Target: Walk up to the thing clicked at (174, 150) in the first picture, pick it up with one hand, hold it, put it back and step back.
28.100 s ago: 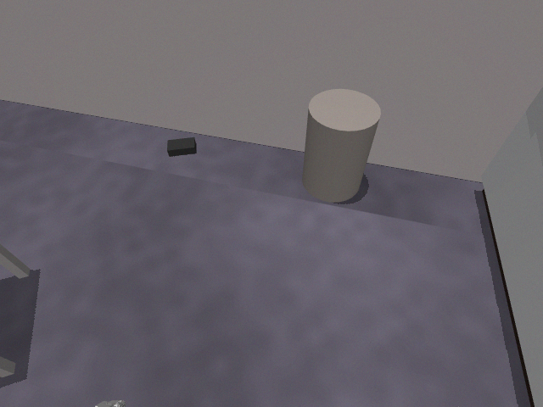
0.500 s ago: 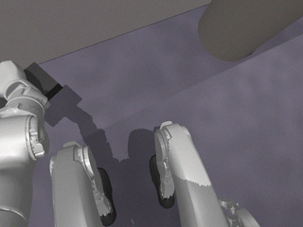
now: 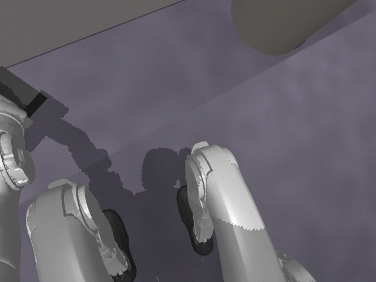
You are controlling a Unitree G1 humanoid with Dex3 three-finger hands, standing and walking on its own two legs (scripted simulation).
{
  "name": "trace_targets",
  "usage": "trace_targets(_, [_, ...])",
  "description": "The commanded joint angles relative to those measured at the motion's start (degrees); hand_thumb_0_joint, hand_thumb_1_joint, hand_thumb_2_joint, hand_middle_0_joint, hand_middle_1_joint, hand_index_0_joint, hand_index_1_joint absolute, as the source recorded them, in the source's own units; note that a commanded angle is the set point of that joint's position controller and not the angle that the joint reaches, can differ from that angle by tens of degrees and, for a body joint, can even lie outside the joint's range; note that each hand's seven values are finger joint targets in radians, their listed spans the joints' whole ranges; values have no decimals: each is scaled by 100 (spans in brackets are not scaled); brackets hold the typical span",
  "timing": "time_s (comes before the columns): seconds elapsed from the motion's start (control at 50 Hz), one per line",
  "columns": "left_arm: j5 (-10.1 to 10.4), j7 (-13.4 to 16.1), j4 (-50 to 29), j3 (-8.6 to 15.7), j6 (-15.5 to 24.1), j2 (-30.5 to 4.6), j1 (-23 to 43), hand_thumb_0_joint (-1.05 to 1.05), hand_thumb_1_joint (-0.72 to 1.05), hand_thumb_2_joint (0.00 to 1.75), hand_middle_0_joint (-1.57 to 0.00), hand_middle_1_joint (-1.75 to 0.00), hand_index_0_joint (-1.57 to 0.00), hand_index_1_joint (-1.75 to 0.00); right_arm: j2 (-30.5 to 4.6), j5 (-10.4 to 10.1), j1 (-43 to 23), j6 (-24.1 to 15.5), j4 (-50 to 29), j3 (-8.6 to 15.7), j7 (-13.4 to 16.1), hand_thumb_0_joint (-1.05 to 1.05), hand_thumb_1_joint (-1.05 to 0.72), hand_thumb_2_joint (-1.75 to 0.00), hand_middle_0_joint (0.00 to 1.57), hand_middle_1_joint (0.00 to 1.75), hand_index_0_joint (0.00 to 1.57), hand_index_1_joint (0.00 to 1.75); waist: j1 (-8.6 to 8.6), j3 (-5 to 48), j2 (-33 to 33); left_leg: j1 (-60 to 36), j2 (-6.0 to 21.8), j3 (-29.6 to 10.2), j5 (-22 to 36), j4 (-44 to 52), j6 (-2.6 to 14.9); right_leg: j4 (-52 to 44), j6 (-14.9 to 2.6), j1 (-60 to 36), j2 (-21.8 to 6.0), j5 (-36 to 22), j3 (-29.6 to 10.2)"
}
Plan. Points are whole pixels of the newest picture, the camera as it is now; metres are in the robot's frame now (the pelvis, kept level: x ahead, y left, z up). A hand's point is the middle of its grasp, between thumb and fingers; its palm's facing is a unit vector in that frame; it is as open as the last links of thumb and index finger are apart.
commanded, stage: crouch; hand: left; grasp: from above
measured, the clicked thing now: (0, 109) +0.49 +0.30 -0.19
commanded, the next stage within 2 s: lower in 0.10 s
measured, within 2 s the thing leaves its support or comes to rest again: rests again in 1.58 s
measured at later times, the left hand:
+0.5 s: hand (4, 108) +0.49 +0.29 -0.19, palm faces -0.27 -0.34 -0.90, open 11.4 cm
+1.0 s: hand (17, 108) +0.50 +0.29 -0.23, palm faces -0.26 -0.36 -0.90, open 11.5 cm
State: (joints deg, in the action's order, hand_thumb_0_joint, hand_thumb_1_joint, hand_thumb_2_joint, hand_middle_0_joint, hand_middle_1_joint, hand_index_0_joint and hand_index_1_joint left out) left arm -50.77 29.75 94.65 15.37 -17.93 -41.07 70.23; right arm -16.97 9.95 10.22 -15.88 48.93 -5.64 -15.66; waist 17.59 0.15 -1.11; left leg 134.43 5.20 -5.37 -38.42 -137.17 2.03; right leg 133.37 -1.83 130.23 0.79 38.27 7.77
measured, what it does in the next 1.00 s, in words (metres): stands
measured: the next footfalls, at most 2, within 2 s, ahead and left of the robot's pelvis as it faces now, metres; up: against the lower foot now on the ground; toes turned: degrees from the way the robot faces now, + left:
none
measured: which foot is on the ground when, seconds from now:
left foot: down 0.00-1.00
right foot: down 0.00-1.00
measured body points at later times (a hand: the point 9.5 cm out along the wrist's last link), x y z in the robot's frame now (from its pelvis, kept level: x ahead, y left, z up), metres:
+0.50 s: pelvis +0.00 +0.00 -0.01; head +0.27 +0.05 +0.34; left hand +0.50 +0.31 -0.14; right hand -0.01 -0.26 -0.10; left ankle +0.08 +0.12 -0.30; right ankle +0.10 -0.10 -0.30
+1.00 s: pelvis +0.00 +0.00 -0.01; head +0.29 +0.07 +0.32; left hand +0.51 +0.30 -0.17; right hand -0.02 -0.24 -0.08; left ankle +0.08 +0.12 -0.30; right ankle +0.10 -0.10 -0.30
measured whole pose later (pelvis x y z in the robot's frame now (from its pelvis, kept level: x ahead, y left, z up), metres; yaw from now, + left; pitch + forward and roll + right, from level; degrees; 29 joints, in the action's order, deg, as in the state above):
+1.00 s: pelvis +0.00 +0.00 -0.01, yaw -5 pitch +32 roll -11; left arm -50.5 35.0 101.3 16.2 -16.2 -52.7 73.9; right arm -19.3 12.1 9.6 -19.5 44.0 -13.7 -20.1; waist 23.6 -7.9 4.1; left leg 136.2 5.5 -10.2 -39.6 -141.9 2.1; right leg 134.6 -1.2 130.1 2.1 37.5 11.7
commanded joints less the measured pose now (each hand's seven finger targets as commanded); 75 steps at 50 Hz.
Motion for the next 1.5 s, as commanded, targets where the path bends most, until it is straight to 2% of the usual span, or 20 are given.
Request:
trace_targets(0.0, [-173,231,-797,-209,-4,-1320,2006,0,60,70,-107,-60,-106,-60,-1490,-49,1525,-41,69,328,-22,0,-92,-90,20,30,20,30,110,4150,-1792,-2868,-207,219,1226,1150,-77,-1406,37,-2215,354,-1407,110])
trace_targets(0.02, [-198,262,-1075,-50,30,-1525,2143,0,60,69,-106,-60,-106,-60,-1546,-45,1604,-52,84,346,-28,0,-92,-90,20,30,20,30,71,4273,-1975,-3052,-204,166,1297,1174,-107,-1341,19,-2150,312,-1446,136])
trace_targets(0.06, [-172,250,-702,-245,-34,-1270,2016,0,57,71,-105,-62,-104,-62,-1516,-49,1480,-45,38,313,-51,0,-92,-91,20,30,20,30,140,4060,-1871,-2937,-196,140,1150,1148,-104,-1334,13,-2000,349,-1319,174])
trace_targets(0.3, [-224,273,-536,-69,44,-1625,2011,0,48,77,-100,-63,-98,-65,-1675,18,1680,-107,117,185,-141,0,-91,-90,20,30,20,30,273,3699,-1745,-2586,-192,128,1206,940,-69,-1265,48,-2022,354,-1401,211])
trace_targets(0.32, [-242,229,-392,-311,50,-1343,2003,0,49,75,-99,-65,-98,-66,-1633,41,1583,-142,-22,118,-166,0,-92,-90,20,30,20,30,360,3594,-1781,-2542,-218,146,1141,951,-60,-1263,48,-2055,352,-1350,195])
trace_targets(0.36, [-254,306,-511,-77,107,-1763,2096,0,48,77,-97,-68,-97,-68,-1757,48,1676,-172,52,128,-166,0,-91,-90,20,30,20,30,320,3654,-1711,-2546,-194,99,1099,914,-56,-1275,64,-2050,355,-1296,229])
trace_targets(0.46, [-229,445,-337,-247,150,-1680,2196,0,48,76,-96,-69,-96,-69,-1735,98,1535,-241,-97,-23,-223,0,-92,-90,20,30,20,30,455,3590,-1853,-2567,-168,84,1072,842,-57,-1261,75,-2128,397,-1345,260])
trace_targets(0.52, [-254,576,-520,-36,203,-2046,2312,0,47,78,-95,-70,-94,-70,-1791,122,1578,-271,-75,-66,-240,0,-92,-90,20,30,20,30,442,3766,-2005,-2701,-140,72,1220,806,-85,-1204,74,-2266,390,-1477,292])
trace_targets(0.62, [-248,698,-204,-83,177,-2042,2281,0,45,80,-94,-71,-93,-72,-1812,147,1455,-298,-167,-169,-297,0,-92,-90,20,30,20,30,535,3593,-2157,-2698,-103,-5,1166,786,-100,-1156,57,-2142,417,-1465,371])
trace_targets(0.64, [-289,758,-485,131,191,-2324,2280,0,43,82,-92,-71,-91,-72,-1884,150,1574,-281,-103,-137,-295,0,-92,-90,20,30,20,30,518,3729,-2187,-2848,-96,-28,1295,805,-114,-1173,60,-2231,420,-1572,392])
trace_targets(0.66, [-251,738,-150,-119,147,-1987,2183,0,43,80,-92,-72,-91,-72,-1793,161,1444,-269,-204,-209,-320,0,-92,-90,20,30,20,30,568,3556,-2149,-2766,-92,-19,1266,771,-106,-1188,65,-2222,443,-1585,382])
trace_targets(0.74, [-156,838,-179,1,153,-2187,2120,0,42,85,-91,-75,-90,-76,-1866,181,1464,-304,-197,-233,-380,0,-92,-90,20,30,20,30,590,3494,-2142,-2698,-84,-69,1279,799,-104,-1223,73,-2346,455,-1624,416])
trace_targets(0.8, [-84,741,0,-223,136,-2034,2111,0,32,82,-84,-71,-82,-72,-1869,198,1413,-315,-264,-329,-425,0,-91,-90,20,30,20,30,765,3276,-1985,-2577,-72,-90,1276,673,-49,-1222,118,-2357,476,-1685,417])
trace_targets(0.84, [-86,780,-173,57,195,-2452,1992,0,28,81,-81,-69,-80,-70,-1976,167,1485,-341,-237,-315,-408,0,-91,-90,20,30,20,30,628,3387,-2125,-2669,-69,-122,1393,753,-80,-1224,93,-2450,463,-1720,428])
trace_targets(1.18, [-95,881,-48,-291,279,-2350,2121,0,22,83,-74,-74,-73,-75,-2074,220,1321,-456,-465,-565,-492,0,-91,-90,20,30,20,30,949,2932,-2400,-2918,3,-336,1281,753,-146,-1170,58,-2263,511,-1685,632])
trace_targets(1.26, [-107,914,-178,-80,302,-2737,2101,0,19,83,-72,-75,-71,-75,-2168,213,1444,-460,-421,-583,-493,0,-91,-90,20,30,20,30,938,3031,-2501,-3042,12,-352,1451,767,-164,-1169,59,-2411,514,-1816,640])
trace_targets(1.36, [-70,930,48,-206,269,-2636,1978,0,20,83,-72,-77,-71,-77,-2202,237,1346,-475,-517,-635,-521,0,-91,-90,20,30,20,30,1069,2724,-2416,-2933,22,-398,1274,798,-150,-1222,72,-2370,529,-1721,671])
trace_targets(1.44, [-35,967,-85,-102,258,-2818,1980,0,-4,86,-47,-85,-47,-84,-2176,217,1395,-460,-554,-676,-512,0,-90,-90,20,30,20,30,987,2917,-2513,-3070,34,-386,1457,790,-166,-1244,73,-2543,539,-1855,672])
trace_targets(1.46, [-6,942,-95,-301,250,-2628,2039,0,-12,85,-40,-86,-40,-86,-2149,227,1316,-461,-644,-717,-522,0,-90,-90,20,30,20,30,1037,2871,-2518,-3015,34,-364,1413,759,-146,-1277,87,-2594,565,-1864,650])
trace_targets(1.48, [-2,965,-173,-74,251,-2846,2018,0,-20,86,-34,-89,-34,-88,-2204,218,1446,-462,-549,-686,-521,0,-90,-90,20,30,20,30,1049,2911,-2558,-3146,45,-404,1523,778,-169,-1222,79,-2600,523,-1927,691])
